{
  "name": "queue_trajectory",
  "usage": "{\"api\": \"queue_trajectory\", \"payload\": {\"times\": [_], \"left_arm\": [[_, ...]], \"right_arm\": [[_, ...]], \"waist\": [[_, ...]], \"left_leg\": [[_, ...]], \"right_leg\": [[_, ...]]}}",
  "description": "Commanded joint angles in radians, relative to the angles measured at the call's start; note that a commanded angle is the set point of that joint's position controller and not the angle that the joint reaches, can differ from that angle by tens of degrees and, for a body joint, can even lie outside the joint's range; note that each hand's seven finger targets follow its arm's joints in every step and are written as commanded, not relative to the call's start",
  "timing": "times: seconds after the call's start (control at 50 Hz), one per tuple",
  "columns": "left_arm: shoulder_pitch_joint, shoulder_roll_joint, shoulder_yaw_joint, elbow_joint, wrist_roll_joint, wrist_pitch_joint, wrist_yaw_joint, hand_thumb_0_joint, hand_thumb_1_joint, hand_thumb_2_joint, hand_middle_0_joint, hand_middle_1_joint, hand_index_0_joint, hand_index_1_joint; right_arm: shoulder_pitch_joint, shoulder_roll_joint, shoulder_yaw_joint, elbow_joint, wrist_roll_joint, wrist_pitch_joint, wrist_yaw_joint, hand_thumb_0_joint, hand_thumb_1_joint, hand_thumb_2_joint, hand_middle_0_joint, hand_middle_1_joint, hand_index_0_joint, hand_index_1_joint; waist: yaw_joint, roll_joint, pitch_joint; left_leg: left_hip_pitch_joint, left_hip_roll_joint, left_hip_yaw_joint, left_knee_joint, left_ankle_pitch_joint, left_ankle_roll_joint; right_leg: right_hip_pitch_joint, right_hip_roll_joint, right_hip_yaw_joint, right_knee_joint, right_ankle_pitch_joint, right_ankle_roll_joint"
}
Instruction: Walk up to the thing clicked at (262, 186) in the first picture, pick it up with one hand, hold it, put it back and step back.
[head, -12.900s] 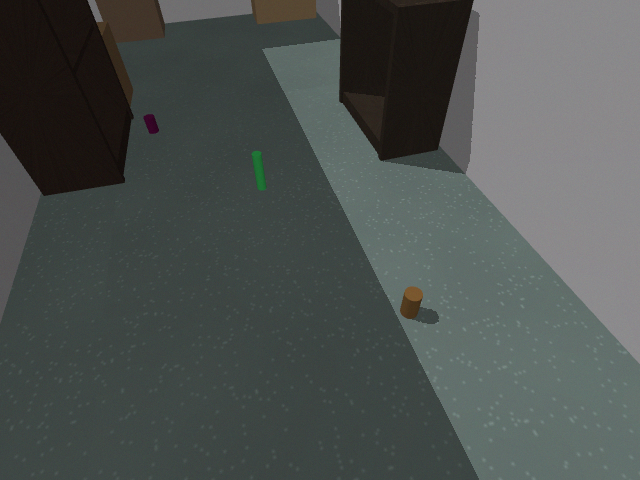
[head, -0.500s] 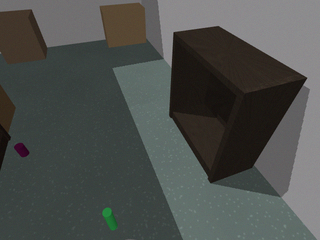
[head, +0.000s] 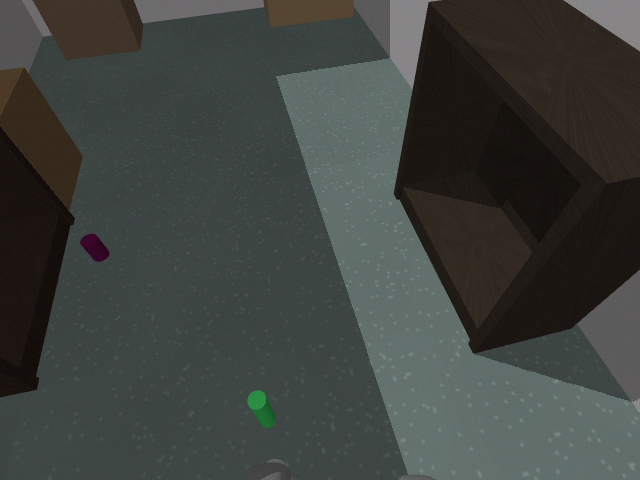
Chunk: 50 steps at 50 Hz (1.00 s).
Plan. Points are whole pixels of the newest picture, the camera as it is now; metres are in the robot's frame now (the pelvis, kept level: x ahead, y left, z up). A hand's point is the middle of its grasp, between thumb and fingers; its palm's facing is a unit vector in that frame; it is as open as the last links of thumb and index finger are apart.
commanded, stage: stand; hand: left
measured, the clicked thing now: (262, 410) +0.36 +0.20 -0.64
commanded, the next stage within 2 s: none
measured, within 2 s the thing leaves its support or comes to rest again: neither
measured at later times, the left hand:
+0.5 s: hand out of the picture +0.15 +0.27 -0.12, palm faces -0.04 -0.94 -0.35, open 7.4 cm
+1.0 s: hand out of the picture +0.14 +0.26 -0.13, palm faces -0.04 -0.94 -0.33, open 7.4 cm
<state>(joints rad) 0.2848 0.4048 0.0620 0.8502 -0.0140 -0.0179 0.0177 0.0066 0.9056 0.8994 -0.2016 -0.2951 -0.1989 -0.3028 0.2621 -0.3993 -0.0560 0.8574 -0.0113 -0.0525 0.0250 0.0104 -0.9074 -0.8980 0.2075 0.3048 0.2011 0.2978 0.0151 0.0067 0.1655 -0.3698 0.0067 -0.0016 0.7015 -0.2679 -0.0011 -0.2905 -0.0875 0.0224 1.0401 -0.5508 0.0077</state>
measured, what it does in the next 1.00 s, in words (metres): steps on the spot: right foot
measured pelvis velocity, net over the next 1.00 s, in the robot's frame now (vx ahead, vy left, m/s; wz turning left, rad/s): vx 0.06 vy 0.01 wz -0.03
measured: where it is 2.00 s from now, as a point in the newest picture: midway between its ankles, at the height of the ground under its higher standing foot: outside the picture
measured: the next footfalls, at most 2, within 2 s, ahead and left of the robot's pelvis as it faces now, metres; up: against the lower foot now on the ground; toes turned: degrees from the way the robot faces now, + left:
right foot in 0.20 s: +0.12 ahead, -0.13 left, +0.00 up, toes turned -2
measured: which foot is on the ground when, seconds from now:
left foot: down 0.00-1.00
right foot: up 0.00-0.18, down 0.20-1.00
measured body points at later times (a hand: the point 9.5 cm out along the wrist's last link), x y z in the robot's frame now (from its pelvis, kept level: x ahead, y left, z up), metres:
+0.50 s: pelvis +0.05 +0.01 +0.02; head +0.05 +0.01 +0.47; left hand +0.15 +0.31 -0.10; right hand +0.10 -0.29 -0.11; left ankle +0.07 +0.13 -0.71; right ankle +0.08 -0.13 -0.71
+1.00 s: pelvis +0.06 +0.01 +0.03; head +0.07 +0.02 +0.48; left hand +0.14 +0.31 -0.10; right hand +0.16 -0.29 -0.09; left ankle +0.07 +0.13 -0.71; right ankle +0.08 -0.13 -0.71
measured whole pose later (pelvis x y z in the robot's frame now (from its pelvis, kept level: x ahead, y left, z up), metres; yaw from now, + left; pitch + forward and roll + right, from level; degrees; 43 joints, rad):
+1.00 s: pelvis +0.06 +0.01 +0.03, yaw -2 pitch -3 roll +0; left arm 0.10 0.35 0.00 1.14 0.01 -0.02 -0.01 0.01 0.91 0.90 -0.20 -0.30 -0.20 -0.30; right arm 0.04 -0.33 -0.02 1.13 0.00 -0.01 0.01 0.01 -0.91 -0.90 0.21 0.30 0.20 0.30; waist 0.01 -0.02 0.06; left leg -0.10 -0.01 0.00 0.34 -0.18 0.01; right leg -0.15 -0.05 0.00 0.34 -0.14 0.04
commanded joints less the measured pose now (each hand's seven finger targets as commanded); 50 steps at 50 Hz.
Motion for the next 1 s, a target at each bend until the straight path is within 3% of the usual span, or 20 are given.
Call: {"api": "queue_trajectory", "payload": {"times": [0.0,0.04,0.1,0.14,0.16,0.18,0.2,0.22,0.24,0.26,0.28,0.3,0.32,0.34,0.38,0.42,0.56,0.76,0.82,0.98], "left_arm": [[-0.034,0.178,0.035,-0.093,-0.007,-0.005,0.025,0.0,0.9,0.9,-0.2,-0.3,-0.2,-0.3],[0.006,0.184,0.038,-0.067,0.003,-0.004,0.017,0.0,0.9,0.9,-0.2,-0.3,-0.2,-0.3],[0.035,0.145,0.027,-0.015,0.012,-0.011,0.007,0.0,0.9,0.9,-0.2,-0.3,-0.2,-0.3],[0.102,0.128,0.021,0.041,0.02,-0.022,0.006,0.0,0.9,0.9,-0.2,-0.3,-0.2,-0.3],[0.113,0.153,0.021,0.049,0.029,-0.033,0.011,0.0,0.9,0.9,-0.2,-0.3,-0.2,-0.3],[0.043,0.232,0.03,0.037,0.054,-0.039,0.013,0.0,0.9,0.9,-0.2,-0.3,-0.2,-0.3],[-0.067,0.304,0.034,-0.001,0.06,-0.046,0.011,0.0,0.9,0.9,-0.2,-0.3,-0.2,-0.3],[-0.165,0.321,0.037,-0.004,0.062,-0.04,0.009,0.0,0.9,0.9,-0.2,-0.3,-0.2,-0.3],[-0.212,0.287,0.023,-0.005,0.056,-0.033,0.003,0.0,0.9,0.9,-0.2,-0.3,-0.2,-0.3],[-0.246,0.255,0.013,-0.005,0.047,-0.03,-0.005,0.0,0.9,0.9,-0.2,-0.3,-0.2,-0.3],[-0.257,0.235,0.006,-0.003,0.036,-0.028,-0.008,0.0,0.9,0.9,-0.2,-0.3,-0.2,-0.3],[-0.258,0.203,0.001,0.004,0.029,-0.031,-0.009,0.0,0.9,0.9,-0.2,-0.3,-0.2,-0.3],[-0.219,0.184,-0.004,0.022,0.017,-0.034,-0.01,0.0,0.9,0.9,-0.2,-0.3,-0.2,-0.3],[-0.205,0.175,-0.007,0.039,0.014,-0.034,-0.01,0.0,0.9,0.9,-0.2,-0.3,-0.2,-0.3],[-0.192,0.175,-0.005,0.072,0.011,-0.029,-0.014,0.0,0.9,0.9,-0.2,-0.3,-0.2,-0.3],[-0.188,0.157,-0.01,0.095,0.011,-0.028,-0.018,0.0,0.9,0.9,-0.2,-0.3,-0.2,-0.3],[-0.21,0.154,-0.018,0.151,0.011,-0.022,-0.017,0.0,0.9,0.9,-0.2,-0.3,-0.2,-0.3],[-0.237,0.162,-0.025,0.204,0.018,-0.017,-0.011,0.0,0.9,0.9,-0.2,-0.3,-0.2,-0.3],[-0.23,0.159,-0.029,0.218,0.022,-0.015,-0.011,0.0,0.9,0.9,-0.2,-0.3,-0.2,-0.3],[-0.225,0.161,-0.031,0.226,0.023,-0.023,-0.009,0.0,0.9,0.9,-0.2,-0.3,-0.2,-0.301]], "right_arm": [[0.047,-0.228,-0.064,-0.045,0.015,-0.004,-0.065,0.0,-0.9,-0.9,0.2,0.3,0.2,0.3],[0.009,-0.239,-0.068,-0.048,0.014,0.001,-0.068,0.0,-0.9,-0.9,0.2,0.3,0.2,0.3],[-0.105,-0.226,-0.062,-0.053,-0.008,0.013,-0.055,0.0,-0.9,-0.9,0.2,0.3,0.2,0.3],[-0.153,-0.209,-0.053,-0.037,-0.004,0.026,-0.046,0.0,-0.9,-0.9,0.2,0.3,0.2,0.3],[-0.152,-0.145,-0.033,-0.037,0.011,0.032,-0.04,0.0,-0.9,-0.9,0.2,0.3,0.2,0.3],[-0.127,-0.081,-0.018,-0.037,0.022,0.037,-0.039,0.0,-0.9,-0.9,0.2,0.3,0.2,0.3],[-0.122,-0.092,-0.018,-0.042,0.019,0.046,-0.041,0.0,-0.9,-0.9,0.2,0.3,0.2,0.3],[-0.109,-0.137,-0.038,-0.011,0.018,0.057,-0.037,0.0,-0.9,-0.9,0.2,0.3,0.2,0.3],[-0.082,-0.168,-0.047,0.008,0.018,0.056,-0.029,0.0,-0.9,-0.9,0.2,0.3,0.2,0.3],[-0.056,-0.166,-0.046,0.037,0.015,0.051,-0.019,0.0,-0.9,-0.9,0.2,0.3,0.2,0.3],[-0.048,-0.167,-0.048,0.061,0.004,0.044,-0.013,0.0,-0.9,-0.9,0.2,0.3,0.2,0.3],[-0.053,-0.165,-0.047,0.073,0.003,0.032,-0.014,0.0,-0.9,-0.9,0.2,0.3,0.2,0.3],[-0.089,-0.181,-0.047,0.071,-0.005,0.026,-0.017,0.0,-0.9,-0.9,0.2,0.3,0.2,0.3],[-0.125,-0.185,-0.043,0.071,-0.009,0.022,-0.018,0.0,-0.9,-0.9,0.2,0.3,0.2,0.3],[-0.164,-0.171,-0.027,0.073,-0.007,0.013,-0.017,0.0,-0.9,-0.9,0.2,0.3,0.2,0.3],[-0.19,-0.179,-0.02,0.1,-0.001,0.008,-0.015,0.0,-0.9,-0.9,0.2,0.3,0.2,0.3],[-0.195,-0.175,-0.007,0.168,0.006,-0.001,-0.025,0.0,-0.9,-0.9,0.2,0.3,0.2,0.3],[-0.223,-0.162,-0.001,0.211,0.009,0.016,-0.029,0.0,-0.9,-0.9,0.2,0.3,0.2,0.3],[-0.239,-0.154,0.0,0.218,0.009,0.023,-0.027,0.0,-0.9,-0.9,0.2,0.3,0.2,0.3],[-0.265,-0.147,0.002,0.224,0.007,0.026,-0.022,0.0,-0.9,-0.9,0.2,0.3,0.2,0.3]], "waist": [[-0.041,0.085,-0.207],[-0.018,0.141,-0.225],[0.006,0.206,-0.202],[0.045,0.211,-0.221],[0.066,0.122,-0.22],[0.024,-0.083,-0.189],[-0.021,-0.144,-0.145],[-0.036,-0.103,-0.109],[-0.061,-0.132,-0.047],[-0.078,-0.153,-0.037],[-0.085,-0.145,-0.045],[-0.078,-0.14,-0.096],[-0.053,-0.115,-0.115],[-0.035,-0.092,-0.129],[-0.013,-0.069,-0.15],[0.005,-0.029,-0.146],[0.004,0.029,-0.212],[-0.012,0.009,-0.206],[-0.014,0.012,-0.166],[-0.018,-0.006,-0.174]], "left_leg": [[0.311,0.287,-0.268,-0.234,0.617,0.254],[0.285,0.259,-0.21,-0.22,0.498,0.194],[0.149,0.212,-0.132,-0.226,0.417,0.184],[0.046,0.177,-0.103,-0.16,0.25,0.148],[0.001,0.13,-0.098,-0.087,0.092,0.086],[-0.056,0.025,-0.038,0.001,-0.11,0.033],[-0.008,-0.017,-0.04,0.052,-0.231,0.018],[0.104,0.002,-0.072,0.094,-0.265,0.031],[0.168,0.004,-0.06,0.072,-0.267,0.028],[0.182,0.011,-0.041,-0.011,-0.245,0.039],[0.229,0.02,-0.029,-0.116,-0.162,0.041],[0.225,0.045,-0.045,-0.197,-0.023,0.042],[0.211,0.066,-0.103,-0.225,0.03,0.05],[0.165,0.08,-0.136,-0.257,-0.002,0.06],[0.147,0.096,-0.152,-0.322,-0.049,0.054],[0.105,0.109,-0.157,-0.354,-0.01,0.043],[0.196,0.121,-0.133,-0.393,0.252,0.032],[0.239,0.116,-0.105,-0.426,0.27,0.023],[0.224,0.11,-0.103,-0.447,0.168,0.017],[0.251,0.109,-0.098,-0.448,0.161,0.016]], "right_leg": [[-0.233,0.05,0.114,0.121,-0.012,-0.044],[-0.174,0.036,0.071,-0.049,0.031,-0.044],[-0.031,0.041,-0.015,-0.263,0.102,-0.023],[0.152,0.062,-0.048,-0.488,0.333,-0.016],[0.211,0.032,0.012,-0.595,0.448,-0.007],[0.151,-0.113,0.246,-0.687,0.389,-0.047],[-0.019,-0.242,0.448,-0.783,0.184,-0.135],[-0.188,-0.259,0.416,-0.835,-0.103,-0.197],[-0.281,-0.228,0.383,-0.83,-0.187,-0.209],[-0.243,-0.171,0.306,-0.823,-0.217,-0.172],[-0.229,-0.114,0.226,-0.784,-0.161,-0.13],[-0.123,-0.077,0.159,-0.738,-0.006,-0.085],[-0.083,-0.054,0.145,-0.703,0.121,-0.063],[-0.015,-0.037,0.123,-0.674,0.188,-0.05],[0.052,-0.039,0.122,-0.656,0.224,-0.05],[0.135,-0.034,0.099,-0.654,0.299,-0.045],[0.225,-0.03,0.053,-0.646,0.513,-0.032],[0.221,-0.04,0.047,-0.703,0.535,-0.017],[0.179,-0.037,0.054,-0.732,0.467,-0.013],[0.163,-0.042,0.058,-0.751,0.452,-0.014]]}}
